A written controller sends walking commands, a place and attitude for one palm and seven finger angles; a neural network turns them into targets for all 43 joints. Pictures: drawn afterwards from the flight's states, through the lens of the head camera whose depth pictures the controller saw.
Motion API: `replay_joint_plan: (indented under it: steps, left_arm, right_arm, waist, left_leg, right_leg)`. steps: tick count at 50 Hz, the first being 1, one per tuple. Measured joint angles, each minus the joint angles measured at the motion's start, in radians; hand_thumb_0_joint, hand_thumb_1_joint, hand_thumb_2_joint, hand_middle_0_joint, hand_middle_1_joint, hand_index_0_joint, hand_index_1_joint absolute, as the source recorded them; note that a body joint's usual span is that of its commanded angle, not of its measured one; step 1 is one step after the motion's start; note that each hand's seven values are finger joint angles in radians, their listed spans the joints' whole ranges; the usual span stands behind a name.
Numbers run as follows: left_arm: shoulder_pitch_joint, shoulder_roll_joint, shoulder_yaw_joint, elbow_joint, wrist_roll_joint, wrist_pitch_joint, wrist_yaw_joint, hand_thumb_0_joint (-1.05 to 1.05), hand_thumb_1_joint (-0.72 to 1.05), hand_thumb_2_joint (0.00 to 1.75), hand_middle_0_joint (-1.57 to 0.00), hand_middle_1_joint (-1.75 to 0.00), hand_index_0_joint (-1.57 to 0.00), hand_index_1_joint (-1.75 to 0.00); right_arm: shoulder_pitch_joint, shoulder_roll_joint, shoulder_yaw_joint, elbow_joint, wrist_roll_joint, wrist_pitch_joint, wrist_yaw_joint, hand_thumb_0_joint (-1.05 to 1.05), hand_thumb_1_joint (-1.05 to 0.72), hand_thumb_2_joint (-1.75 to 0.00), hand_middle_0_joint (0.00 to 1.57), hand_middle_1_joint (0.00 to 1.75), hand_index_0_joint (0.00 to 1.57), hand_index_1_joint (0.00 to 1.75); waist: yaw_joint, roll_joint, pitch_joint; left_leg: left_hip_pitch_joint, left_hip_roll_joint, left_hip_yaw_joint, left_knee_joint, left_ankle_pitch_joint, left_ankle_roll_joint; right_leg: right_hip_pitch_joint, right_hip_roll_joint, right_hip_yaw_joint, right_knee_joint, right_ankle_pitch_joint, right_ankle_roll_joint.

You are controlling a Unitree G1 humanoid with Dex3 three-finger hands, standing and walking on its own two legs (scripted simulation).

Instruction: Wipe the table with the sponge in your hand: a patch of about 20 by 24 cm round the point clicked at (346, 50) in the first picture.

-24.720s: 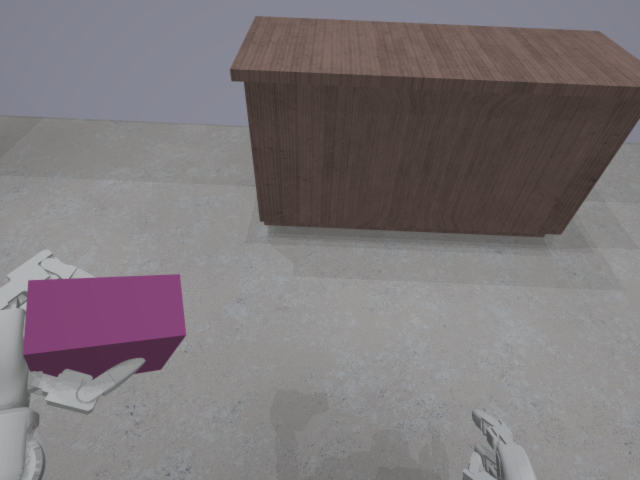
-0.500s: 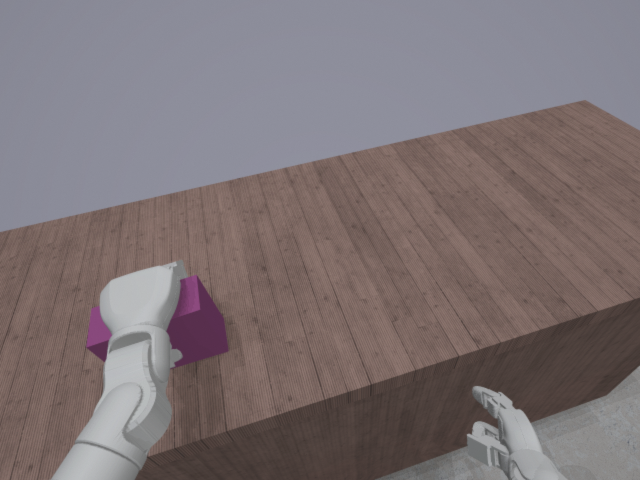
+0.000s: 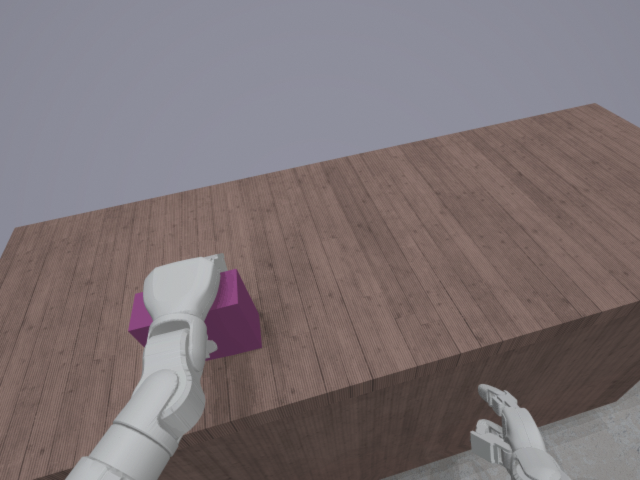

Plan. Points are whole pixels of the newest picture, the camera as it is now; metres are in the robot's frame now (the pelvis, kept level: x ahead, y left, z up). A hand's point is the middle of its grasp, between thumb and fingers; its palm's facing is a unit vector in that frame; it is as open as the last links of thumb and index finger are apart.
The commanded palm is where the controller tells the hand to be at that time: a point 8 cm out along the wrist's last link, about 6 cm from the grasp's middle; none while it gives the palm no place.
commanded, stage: slide across to the third lane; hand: left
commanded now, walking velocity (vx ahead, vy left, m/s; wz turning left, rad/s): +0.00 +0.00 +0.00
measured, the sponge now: (205, 328) +0.30 +0.21 +0.02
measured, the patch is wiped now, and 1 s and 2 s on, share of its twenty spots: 0.75 0.80 1.00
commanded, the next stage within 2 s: wipe forward along the third lane in 0.24 s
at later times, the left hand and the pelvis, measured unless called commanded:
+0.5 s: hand (227, 301) +0.32 +0.18 +0.06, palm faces -0.01 -0.08 -1.00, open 9.7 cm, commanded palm +0.30 +0.17 +0.10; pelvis -0.01 -0.01 +0.00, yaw +0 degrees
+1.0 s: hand (227, 274) +0.37 +0.19 +0.06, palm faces -0.04 -0.05 -1.00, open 9.7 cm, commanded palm +0.34 +0.19 +0.09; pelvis -0.01 -0.01 +0.00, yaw -1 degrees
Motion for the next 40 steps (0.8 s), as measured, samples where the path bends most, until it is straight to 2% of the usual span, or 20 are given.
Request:
replay_joint_plan:
  steps: [12,19,26,40]
  left_arm:
    - [-0.069,-0.052,-0.058,0.075,-0.003,0.07,0.026,0.01,-0.46,1.07,-0.76,-1.4,-0.76,-1.37]
    - [-0.099,-0.066,-0.081,0.114,-0.005,0.078,0.029,0.01,-0.46,1.07,-0.76,-1.4,-0.76,-1.37]
    - [-0.174,-0.073,-0.054,0.214,-0.017,0.071,0.023,0.01,-0.47,1.07,-0.76,-1.4,-0.77,-1.37]
    - [-0.307,-0.061,0.02,0.409,-0.014,0.019,0.028,0.0,-0.47,1.08,-0.77,-1.4,-0.77,-1.37]
  right_arm:
    - [-0.024,0.009,0.007,0.009,0.007,0.038,0.024,0.02,-0.91,-0.9,0.2,0.3,0.18,0.29]
    - [-0.031,0.011,0.009,0.009,0.009,0.049,0.028,0.02,-0.91,-0.9,0.2,0.3,0.18,0.29]
    - [-0.036,0.017,0.02,0.017,0.012,0.05,0.003,0.01,-0.91,-0.9,0.2,0.3,0.19,0.3]
    - [0.03,-0.001,0.015,0.021,0.013,0.053,-0.033,0.01,-0.91,-0.9,0.2,0.3,0.2,0.3]
  waist:
    - [-0.008,-0.004,-0.011]
    - [-0.009,-0.005,-0.014]
    - [-0.014,-0.016,-0.015]
    - [-0.043,-0.028,-0.04]
  left_leg:
    - [0.004,0.005,0.002,-0.002,0.004,-0.005]
    - [0.001,0.007,0.0,0.0,0.006,-0.009]
    - [-0.012,0.011,-0.002,-0.002,0.014,-0.014]
    - [-0.074,0.021,0.002,0.012,0.015,-0.019]
  right_leg:
    - [0.0,0.005,0.003,0.003,0.003,-0.006]
    - [-0.003,0.007,0.0,0.005,0.004,-0.009]
    - [-0.015,0.012,-0.001,0.003,0.011,-0.014]
    - [-0.077,0.021,0.002,0.01,0.019,-0.018]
